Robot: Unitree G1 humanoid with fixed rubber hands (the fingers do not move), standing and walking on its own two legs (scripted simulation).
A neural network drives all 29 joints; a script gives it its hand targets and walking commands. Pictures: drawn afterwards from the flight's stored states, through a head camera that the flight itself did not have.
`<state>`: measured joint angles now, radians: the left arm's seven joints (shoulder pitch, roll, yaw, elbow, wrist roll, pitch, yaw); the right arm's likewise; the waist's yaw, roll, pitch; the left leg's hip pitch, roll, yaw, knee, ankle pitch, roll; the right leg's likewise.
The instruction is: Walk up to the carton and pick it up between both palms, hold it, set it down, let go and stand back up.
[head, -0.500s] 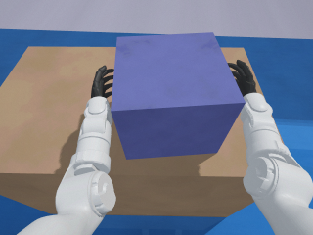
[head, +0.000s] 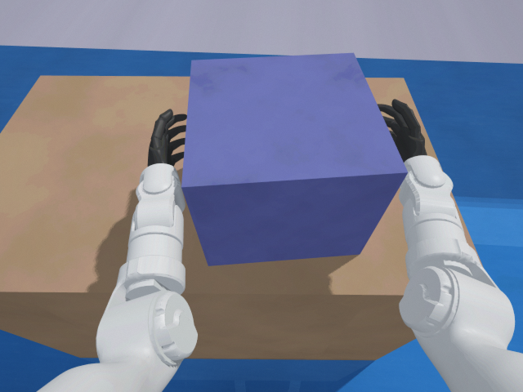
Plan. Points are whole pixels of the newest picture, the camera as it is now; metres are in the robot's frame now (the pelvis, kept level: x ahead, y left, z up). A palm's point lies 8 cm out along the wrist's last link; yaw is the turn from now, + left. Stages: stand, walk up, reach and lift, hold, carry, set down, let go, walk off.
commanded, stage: set down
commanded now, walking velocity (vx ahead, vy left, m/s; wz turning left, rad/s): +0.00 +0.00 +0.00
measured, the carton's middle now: (279, 161) +0.48 +0.03 +0.04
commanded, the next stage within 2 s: none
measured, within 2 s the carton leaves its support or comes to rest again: neither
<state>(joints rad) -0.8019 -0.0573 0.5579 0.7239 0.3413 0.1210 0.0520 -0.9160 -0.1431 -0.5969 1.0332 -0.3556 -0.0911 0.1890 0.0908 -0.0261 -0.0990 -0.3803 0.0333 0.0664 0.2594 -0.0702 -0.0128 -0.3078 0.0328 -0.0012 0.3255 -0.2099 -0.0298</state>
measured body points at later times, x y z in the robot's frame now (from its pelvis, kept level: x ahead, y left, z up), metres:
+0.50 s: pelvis +0.00 +0.00 +0.00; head +0.05 +0.00 +0.45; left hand +0.42 +0.21 +0.10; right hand +0.47 -0.16 +0.11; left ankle +0.02 +0.13 -0.75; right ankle -0.04 -0.09 -0.75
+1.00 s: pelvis -0.02 +0.00 -0.01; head +0.06 +0.00 +0.43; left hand +0.43 +0.23 +0.08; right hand +0.50 -0.17 +0.11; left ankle +0.02 +0.13 -0.75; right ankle -0.04 -0.09 -0.75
